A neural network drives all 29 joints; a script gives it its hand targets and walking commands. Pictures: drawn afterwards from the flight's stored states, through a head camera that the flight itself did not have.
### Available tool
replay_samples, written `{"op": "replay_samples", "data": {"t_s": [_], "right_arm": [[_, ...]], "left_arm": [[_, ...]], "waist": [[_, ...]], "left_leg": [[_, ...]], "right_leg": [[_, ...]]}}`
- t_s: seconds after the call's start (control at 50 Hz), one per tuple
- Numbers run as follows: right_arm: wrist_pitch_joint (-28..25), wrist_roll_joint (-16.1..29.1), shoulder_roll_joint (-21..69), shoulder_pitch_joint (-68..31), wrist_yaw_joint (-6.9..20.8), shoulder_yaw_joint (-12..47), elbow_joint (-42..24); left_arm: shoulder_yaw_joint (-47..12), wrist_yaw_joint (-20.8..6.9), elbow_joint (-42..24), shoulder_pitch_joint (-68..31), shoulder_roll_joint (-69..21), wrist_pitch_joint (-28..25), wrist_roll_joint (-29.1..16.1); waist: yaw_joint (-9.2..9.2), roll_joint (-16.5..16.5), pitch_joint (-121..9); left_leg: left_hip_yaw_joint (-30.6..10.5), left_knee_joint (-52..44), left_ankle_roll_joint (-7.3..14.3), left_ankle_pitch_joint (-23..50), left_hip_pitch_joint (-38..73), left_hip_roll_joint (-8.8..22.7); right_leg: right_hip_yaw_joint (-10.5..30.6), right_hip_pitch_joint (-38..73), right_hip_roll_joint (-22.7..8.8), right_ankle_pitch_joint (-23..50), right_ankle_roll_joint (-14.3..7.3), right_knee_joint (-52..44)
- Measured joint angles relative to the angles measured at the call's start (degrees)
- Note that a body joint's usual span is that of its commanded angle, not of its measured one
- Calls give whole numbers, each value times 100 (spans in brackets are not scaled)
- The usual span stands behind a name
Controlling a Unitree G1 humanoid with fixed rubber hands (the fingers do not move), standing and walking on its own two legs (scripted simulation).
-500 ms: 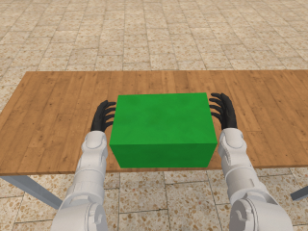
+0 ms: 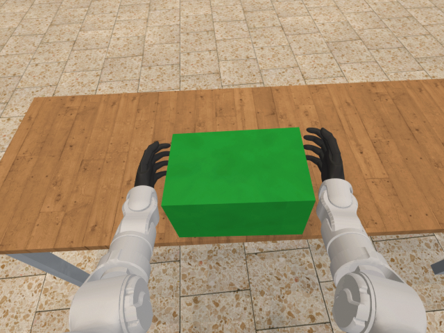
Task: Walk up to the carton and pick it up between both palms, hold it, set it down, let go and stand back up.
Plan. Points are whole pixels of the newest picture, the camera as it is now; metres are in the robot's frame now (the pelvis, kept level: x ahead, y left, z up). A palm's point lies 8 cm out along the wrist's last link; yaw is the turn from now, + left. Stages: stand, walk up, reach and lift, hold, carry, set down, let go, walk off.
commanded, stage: set down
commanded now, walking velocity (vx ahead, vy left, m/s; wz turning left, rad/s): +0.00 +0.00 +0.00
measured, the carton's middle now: (237, 184) +0.40 +0.04 -0.02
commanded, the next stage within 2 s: none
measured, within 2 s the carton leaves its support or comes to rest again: rests again in 0.56 s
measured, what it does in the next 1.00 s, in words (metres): stands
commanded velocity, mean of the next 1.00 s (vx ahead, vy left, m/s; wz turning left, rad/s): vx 0.00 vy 0.00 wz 0.00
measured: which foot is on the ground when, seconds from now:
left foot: down 0.00-1.00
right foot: down 0.00-1.00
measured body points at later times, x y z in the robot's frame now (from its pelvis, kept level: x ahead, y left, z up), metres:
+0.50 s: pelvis +0.00 +0.00 -0.01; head +0.10 +0.01 +0.43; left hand +0.39 +0.22 -0.01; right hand +0.43 -0.12 +0.02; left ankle +0.01 +0.12 -0.75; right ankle -0.04 -0.11 -0.75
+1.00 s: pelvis -0.02 +0.01 -0.01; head +0.09 +0.02 +0.42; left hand +0.39 +0.22 -0.02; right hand +0.42 -0.13 +0.00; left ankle +0.01 +0.12 -0.75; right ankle -0.04 -0.11 -0.75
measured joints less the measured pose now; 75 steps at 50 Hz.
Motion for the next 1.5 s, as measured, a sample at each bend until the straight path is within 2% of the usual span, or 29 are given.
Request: {"op": "replay_samples", "data": {"t_s": [0.18,0.42,0.62,0.78,1.04,1.5], "right_arm": [[-66,-61,-11,-122,-72,74,216],[-586,-72,-27,-263,-138,56,572],[-892,-156,-189,-425,-86,-208,1004],[-905,-247,-245,-470,7,-389,1081],[-791,-562,-218,-611,92,-844,1124],[-710,-695,-150,-676,134,-996,1031]], "left_arm": [[296,-48,593,-128,70,-436,-6],[39,6,992,-224,250,-1030,-300],[-8,116,1336,-475,232,-1280,-311],[107,153,1535,-648,204,-1543,-237],[277,131,1704,-842,226,-1559,-132],[544,117,1583,-859,216,-1575,165]], "waist": [[-23,-43,-11],[-66,-42,-248],[-35,105,-269],[31,61,-306],[-3,-34,-342],[-83,-66,-264]], "left_leg": [[12,24,-27,-12,-170,14],[-41,285,10,-79,-790,-2],[8,453,83,-78,-1084,-1],[57,503,91,-18,-1328,40],[14,610,79,-15,-1491,38],[10,679,83,-33,-1524,42]], "right_leg": [[-6,-245,5,-101,-30,185],[-78,-792,-23,-146,4,357],[-51,-1060,-40,-84,63,442],[-17,-1340,-13,-24,55,528],[-86,-1522,-26,-97,30,727],[-124,-1542,-35,-128,27,797]]}}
